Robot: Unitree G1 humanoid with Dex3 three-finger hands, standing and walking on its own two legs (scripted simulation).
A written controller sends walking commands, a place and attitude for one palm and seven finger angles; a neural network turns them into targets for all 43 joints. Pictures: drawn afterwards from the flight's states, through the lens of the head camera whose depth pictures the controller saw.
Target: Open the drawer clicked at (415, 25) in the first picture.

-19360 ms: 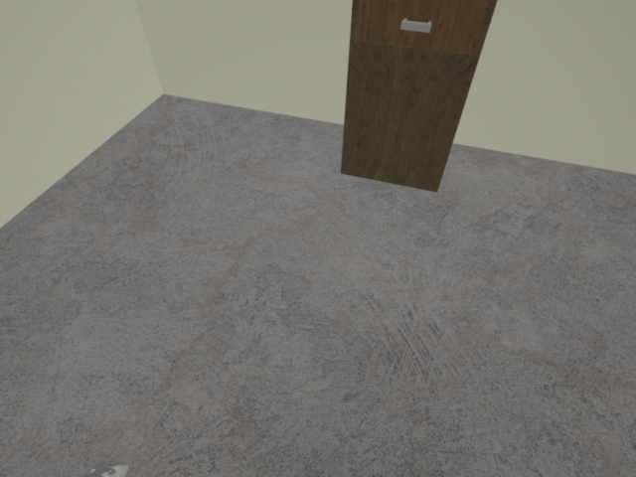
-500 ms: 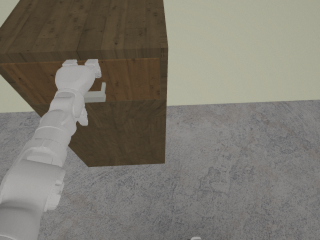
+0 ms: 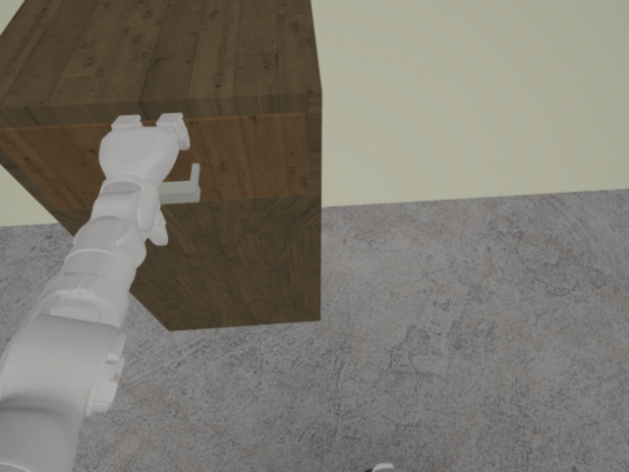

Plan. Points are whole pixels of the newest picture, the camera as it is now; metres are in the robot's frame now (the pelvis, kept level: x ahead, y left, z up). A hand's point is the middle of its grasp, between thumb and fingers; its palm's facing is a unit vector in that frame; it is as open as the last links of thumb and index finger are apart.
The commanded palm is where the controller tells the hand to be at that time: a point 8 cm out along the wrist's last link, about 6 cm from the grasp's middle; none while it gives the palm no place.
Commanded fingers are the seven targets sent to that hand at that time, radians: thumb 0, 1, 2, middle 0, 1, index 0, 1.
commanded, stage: re-aim the fingers above the handle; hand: left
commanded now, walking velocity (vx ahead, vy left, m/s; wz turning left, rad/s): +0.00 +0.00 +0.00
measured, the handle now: (165, 182) +0.54 +0.22 +0.00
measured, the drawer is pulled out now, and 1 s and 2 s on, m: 0.00 0.00 0.00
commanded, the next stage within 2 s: lower the fingers behind the handle in 0.28 s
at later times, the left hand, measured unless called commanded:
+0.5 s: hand (147, 188) +0.48 +0.21 +0.07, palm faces -0.04 +0.02 -1.00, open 13.8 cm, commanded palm +0.46 +0.21 +0.11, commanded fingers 0.00 -0.50 0.30 -0.30 -1.20 -0.30 -1.20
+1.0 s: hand (167, 199) +0.49 +0.20 +0.03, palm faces -0.06 +0.00 -1.00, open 13.8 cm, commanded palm +0.47 +0.20 +0.08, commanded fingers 0.00 -0.50 0.30 -0.30 -1.20 -0.30 -1.20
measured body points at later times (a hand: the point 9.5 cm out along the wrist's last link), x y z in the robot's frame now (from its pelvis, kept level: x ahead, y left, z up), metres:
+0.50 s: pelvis +0.00 +0.00 +0.00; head +0.08 -0.02 +0.44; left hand +0.47 +0.21 +0.12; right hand +0.04 -0.28 -0.13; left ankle -0.04 +0.12 -0.72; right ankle +0.01 -0.14 -0.72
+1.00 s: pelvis -0.01 +0.00 -0.01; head +0.09 -0.01 +0.43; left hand +0.48 +0.20 +0.08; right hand -0.01 -0.27 -0.14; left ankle -0.04 +0.12 -0.72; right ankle +0.01 -0.14 -0.72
